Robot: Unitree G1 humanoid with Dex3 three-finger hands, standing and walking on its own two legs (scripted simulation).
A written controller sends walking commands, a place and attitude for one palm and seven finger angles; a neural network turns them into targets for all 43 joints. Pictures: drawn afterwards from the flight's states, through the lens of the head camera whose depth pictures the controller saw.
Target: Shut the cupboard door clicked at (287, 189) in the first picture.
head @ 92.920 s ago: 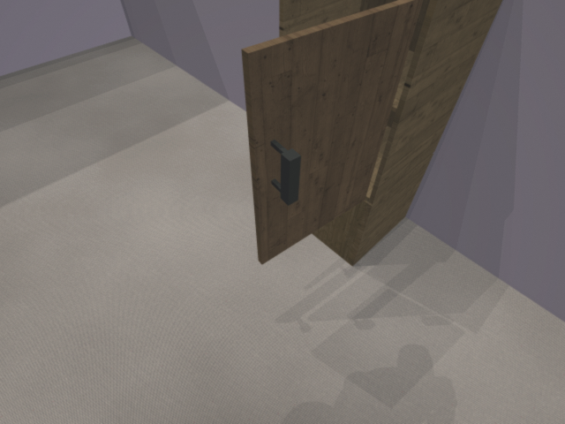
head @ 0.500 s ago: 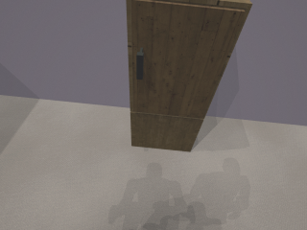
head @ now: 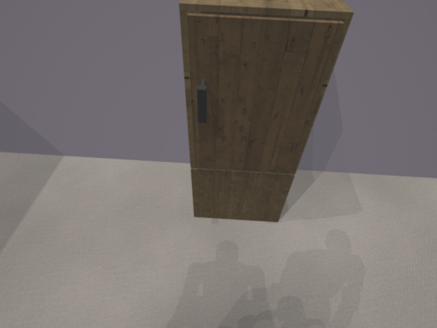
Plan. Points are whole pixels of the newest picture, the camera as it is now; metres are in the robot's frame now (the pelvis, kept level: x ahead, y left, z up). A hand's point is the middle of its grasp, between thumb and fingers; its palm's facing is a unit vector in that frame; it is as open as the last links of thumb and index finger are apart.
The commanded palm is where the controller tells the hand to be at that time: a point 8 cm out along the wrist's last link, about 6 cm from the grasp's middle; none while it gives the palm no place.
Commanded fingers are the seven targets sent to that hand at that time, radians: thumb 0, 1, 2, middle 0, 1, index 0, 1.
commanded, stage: let the arm hang, fingers relaxed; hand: left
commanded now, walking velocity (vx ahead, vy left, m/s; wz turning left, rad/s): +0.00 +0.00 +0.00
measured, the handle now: (203, 100) +0.76 +0.10 +0.00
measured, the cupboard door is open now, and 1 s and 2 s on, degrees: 0 0 0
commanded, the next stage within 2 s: look to check the result in 0.26 s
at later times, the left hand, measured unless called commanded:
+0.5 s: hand out of the picture -0.03 +0.17 -0.18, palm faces +0.04 -0.98 -0.18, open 7.4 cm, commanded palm none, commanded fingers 0.00 0.90 0.90 -0.20 -0.30 -0.20 -0.30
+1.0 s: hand out of the picture +0.00 +0.15 -0.18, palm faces +0.03 -0.99 -0.17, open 7.4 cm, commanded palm none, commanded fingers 0.00 0.90 0.90 -0.20 -0.30 -0.20 -0.30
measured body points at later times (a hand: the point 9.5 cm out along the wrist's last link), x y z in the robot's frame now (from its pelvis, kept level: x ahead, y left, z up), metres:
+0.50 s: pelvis +0.00 +0.00 +0.00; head +0.01 +0.01 +0.45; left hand -0.03 +0.22 -0.16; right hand -0.02 -0.20 -0.16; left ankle +0.05 +0.10 -0.74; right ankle +0.00 -0.11 -0.74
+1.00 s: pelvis +0.02 +0.00 +0.00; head +0.02 +0.00 +0.45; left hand +0.00 +0.21 -0.16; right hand +0.00 -0.22 -0.16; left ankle +0.05 +0.10 -0.74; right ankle +0.00 -0.11 -0.74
